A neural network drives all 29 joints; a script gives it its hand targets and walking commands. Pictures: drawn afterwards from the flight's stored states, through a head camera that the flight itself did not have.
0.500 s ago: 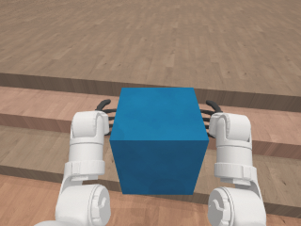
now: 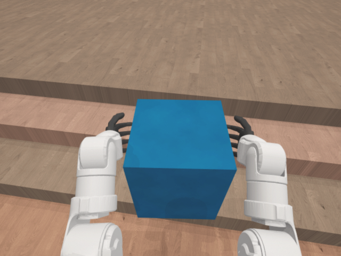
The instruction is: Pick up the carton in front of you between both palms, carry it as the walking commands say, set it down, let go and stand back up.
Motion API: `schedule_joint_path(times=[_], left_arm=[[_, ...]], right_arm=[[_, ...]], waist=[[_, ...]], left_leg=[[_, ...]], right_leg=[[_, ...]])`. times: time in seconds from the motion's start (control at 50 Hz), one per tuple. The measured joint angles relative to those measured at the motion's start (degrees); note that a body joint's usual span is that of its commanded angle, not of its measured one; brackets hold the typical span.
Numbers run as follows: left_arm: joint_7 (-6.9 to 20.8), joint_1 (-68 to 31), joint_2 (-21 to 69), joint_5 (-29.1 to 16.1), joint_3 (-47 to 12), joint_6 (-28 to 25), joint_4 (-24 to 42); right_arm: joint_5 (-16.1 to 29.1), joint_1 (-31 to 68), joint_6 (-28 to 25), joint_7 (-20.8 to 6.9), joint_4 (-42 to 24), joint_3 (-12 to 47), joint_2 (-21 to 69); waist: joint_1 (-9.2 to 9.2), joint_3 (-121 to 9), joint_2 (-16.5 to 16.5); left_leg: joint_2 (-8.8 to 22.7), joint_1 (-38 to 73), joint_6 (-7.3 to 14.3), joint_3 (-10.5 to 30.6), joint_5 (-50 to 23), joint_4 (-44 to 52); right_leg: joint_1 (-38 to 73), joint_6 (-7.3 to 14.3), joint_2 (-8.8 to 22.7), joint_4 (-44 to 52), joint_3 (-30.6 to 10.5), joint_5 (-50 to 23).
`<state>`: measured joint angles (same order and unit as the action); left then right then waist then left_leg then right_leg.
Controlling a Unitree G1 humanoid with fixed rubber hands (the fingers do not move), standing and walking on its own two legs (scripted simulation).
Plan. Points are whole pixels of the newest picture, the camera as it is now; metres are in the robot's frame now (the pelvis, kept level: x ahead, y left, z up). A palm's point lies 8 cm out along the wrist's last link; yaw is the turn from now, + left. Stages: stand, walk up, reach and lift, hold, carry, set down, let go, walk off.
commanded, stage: carry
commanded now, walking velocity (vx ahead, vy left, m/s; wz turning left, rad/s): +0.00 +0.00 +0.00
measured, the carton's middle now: (177, 161) +0.34 +0.00 +0.05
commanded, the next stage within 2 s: none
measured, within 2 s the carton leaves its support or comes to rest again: neither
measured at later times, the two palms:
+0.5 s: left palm (106, 144) +0.32 +0.16 +0.13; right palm (239, 148) +0.32 -0.14 +0.13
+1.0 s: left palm (103, 144) +0.32 +0.17 +0.13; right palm (235, 148) +0.32 -0.13 +0.13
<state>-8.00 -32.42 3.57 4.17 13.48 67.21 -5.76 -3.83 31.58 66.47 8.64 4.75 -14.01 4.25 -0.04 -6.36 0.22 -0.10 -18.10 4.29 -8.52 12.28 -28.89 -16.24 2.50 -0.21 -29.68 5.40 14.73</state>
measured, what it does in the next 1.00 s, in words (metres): stands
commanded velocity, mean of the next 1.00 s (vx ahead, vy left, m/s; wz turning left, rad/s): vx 0.00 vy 0.00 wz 0.00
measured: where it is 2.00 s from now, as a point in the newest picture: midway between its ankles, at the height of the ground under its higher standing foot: outside the picture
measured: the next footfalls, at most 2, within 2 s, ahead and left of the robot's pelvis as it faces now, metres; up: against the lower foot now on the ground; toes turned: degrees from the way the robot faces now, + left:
none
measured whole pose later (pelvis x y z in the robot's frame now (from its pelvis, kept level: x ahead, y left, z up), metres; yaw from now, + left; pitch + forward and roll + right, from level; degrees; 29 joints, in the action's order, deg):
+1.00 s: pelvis -0.01 +0.02 +0.00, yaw +0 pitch +1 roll +0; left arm -8.3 -32.1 3.5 3.5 12.9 66.4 -4.8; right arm -3.9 31.0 65.8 8.6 3.3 -14.2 4.5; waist 0.3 -4.7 0.0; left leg -1.6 -17.8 5.9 -9.2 10.9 -27.2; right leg -16.5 0.8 1.5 -29.4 4.9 13.8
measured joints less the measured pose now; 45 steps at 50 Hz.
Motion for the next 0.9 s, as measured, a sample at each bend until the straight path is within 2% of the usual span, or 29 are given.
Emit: schedule_joint_path(times=[0.9], left_arm=[[-0.28, 0.28, -0.12, -0.67, -0.54, -0.74, 0.95]], right_arm=[[-0.1, -0.5, -0.61, -0.06, -1.46, -0.2, 0.26]], waist=[[0.42, 1.65, -0.25]], left_leg=[[-1.45, 0.28, 1.57, -0.73, -1.5, 1.71]], right_leg=[[-0.37, -1.56, 1.7, 0.18, -0.47, -1.0]])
